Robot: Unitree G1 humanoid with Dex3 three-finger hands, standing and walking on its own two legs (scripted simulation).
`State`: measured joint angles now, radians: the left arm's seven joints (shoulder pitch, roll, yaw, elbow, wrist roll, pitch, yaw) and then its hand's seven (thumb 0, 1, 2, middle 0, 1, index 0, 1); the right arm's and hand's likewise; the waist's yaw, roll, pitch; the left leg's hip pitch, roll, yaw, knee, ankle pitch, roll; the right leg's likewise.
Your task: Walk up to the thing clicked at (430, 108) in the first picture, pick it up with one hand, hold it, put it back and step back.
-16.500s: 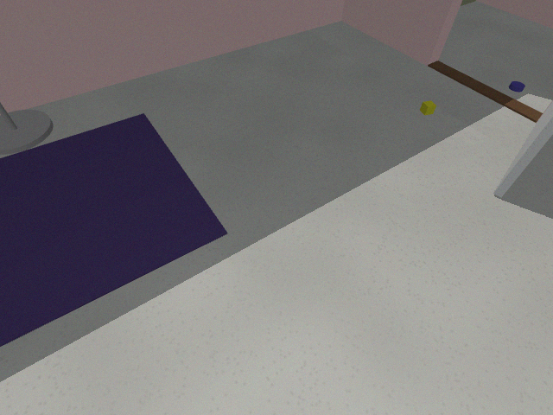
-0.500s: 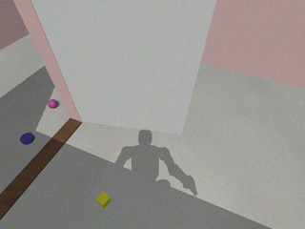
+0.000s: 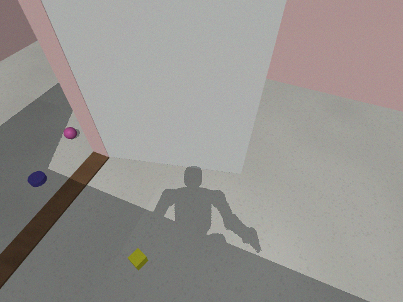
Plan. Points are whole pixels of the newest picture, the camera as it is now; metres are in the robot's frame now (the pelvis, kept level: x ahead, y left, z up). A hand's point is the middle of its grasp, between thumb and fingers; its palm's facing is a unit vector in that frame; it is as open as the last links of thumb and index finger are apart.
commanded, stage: rise first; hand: left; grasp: from above
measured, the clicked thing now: (138, 259) +0.41 +0.28 -0.75
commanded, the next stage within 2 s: none
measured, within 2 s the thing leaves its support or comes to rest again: neither
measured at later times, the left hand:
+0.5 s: hand out of the picture +0.13 +0.27 -0.21, palm faces -0.07 -0.86 -0.50, open 13.4 cm
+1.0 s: hand out of the picture +0.14 +0.30 -0.30, palm faces -0.21 -0.66 -0.72, open 14.1 cm
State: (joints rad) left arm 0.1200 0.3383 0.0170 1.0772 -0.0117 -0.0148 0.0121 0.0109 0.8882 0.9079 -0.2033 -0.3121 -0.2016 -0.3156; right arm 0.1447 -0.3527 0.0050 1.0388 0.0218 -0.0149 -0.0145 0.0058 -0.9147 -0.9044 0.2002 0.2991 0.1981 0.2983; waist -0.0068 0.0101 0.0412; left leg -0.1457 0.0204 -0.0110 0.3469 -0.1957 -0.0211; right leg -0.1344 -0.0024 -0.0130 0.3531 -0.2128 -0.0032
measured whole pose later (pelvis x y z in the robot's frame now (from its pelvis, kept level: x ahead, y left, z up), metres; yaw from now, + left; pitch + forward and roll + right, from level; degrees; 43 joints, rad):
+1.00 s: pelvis -0.03 +0.01 -0.14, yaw +0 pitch +25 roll -2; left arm 0.01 0.29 0.11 0.70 0.45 0.32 0.29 0.00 -0.53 0.99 -0.10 -1.00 -0.10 -1.00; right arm 0.15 -0.24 -0.01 0.61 -0.01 -0.14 -0.06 0.01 -0.91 -0.90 0.20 0.30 0.20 0.30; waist -0.01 0.01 -0.18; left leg -1.21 0.02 -0.05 1.38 -0.60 -0.01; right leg -1.17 -0.01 -0.03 1.35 -0.61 0.00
